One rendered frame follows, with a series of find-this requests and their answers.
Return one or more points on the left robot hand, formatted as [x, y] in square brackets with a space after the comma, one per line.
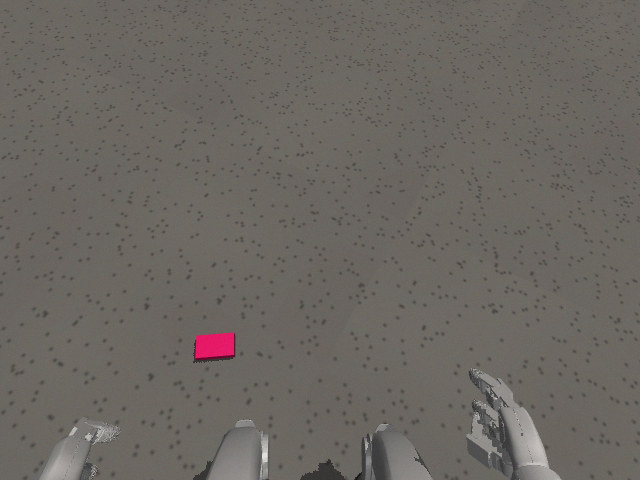
[68, 458]

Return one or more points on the right robot hand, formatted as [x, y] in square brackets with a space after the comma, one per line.
[513, 440]

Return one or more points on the small box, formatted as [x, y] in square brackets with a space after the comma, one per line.
[215, 346]

